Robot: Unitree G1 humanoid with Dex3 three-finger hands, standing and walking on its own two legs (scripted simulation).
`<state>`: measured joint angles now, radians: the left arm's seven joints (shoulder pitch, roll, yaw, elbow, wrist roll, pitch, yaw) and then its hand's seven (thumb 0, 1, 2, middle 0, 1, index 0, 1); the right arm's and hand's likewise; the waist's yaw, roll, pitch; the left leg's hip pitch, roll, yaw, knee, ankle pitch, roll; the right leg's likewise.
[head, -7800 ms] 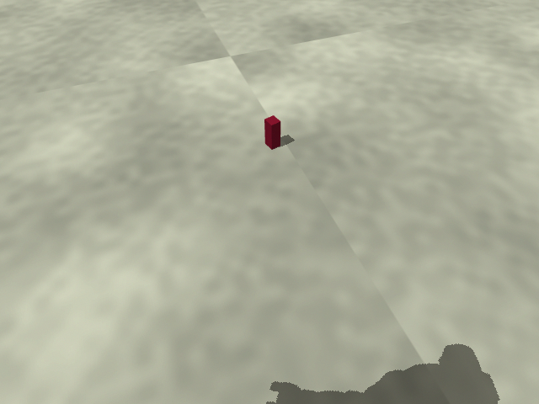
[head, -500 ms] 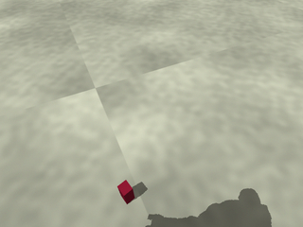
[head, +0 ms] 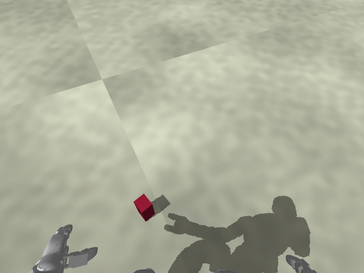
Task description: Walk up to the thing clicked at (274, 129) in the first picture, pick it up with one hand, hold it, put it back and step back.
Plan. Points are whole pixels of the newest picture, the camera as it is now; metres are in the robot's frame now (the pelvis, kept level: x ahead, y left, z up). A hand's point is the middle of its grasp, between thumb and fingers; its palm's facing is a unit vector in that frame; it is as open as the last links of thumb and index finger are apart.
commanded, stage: go down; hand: left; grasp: from the side
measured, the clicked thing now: (144, 208) +0.43 +0.19 -0.68
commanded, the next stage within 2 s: none
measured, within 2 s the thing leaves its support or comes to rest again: neither
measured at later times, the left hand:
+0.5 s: hand (76, 262) +0.16 +0.28 -0.18, palm faces +0.09 -0.94 -0.32, open 17.3 cm
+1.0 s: hand (71, 253) +0.18 +0.31 -0.22, palm faces +0.15 -0.95 -0.28, open 17.5 cm
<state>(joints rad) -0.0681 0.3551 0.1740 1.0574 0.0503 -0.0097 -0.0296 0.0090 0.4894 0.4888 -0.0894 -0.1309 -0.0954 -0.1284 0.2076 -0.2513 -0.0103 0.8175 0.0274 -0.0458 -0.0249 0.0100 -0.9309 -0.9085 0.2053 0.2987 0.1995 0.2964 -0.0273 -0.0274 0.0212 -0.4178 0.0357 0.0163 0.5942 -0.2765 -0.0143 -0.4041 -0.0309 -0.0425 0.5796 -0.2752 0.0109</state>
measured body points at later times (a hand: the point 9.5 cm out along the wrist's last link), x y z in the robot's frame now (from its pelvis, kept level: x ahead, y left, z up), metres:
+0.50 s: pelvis +0.01 +0.01 -0.06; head +0.08 +0.03 +0.38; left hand +0.15 +0.33 -0.16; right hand +0.17 -0.24 -0.14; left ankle +0.01 +0.13 -0.73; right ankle +0.01 -0.13 -0.73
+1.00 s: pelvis -0.01 +0.01 -0.12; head +0.11 +0.03 +0.31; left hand +0.17 +0.36 -0.20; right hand +0.17 -0.25 -0.20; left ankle +0.01 +0.13 -0.73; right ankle +0.01 -0.13 -0.73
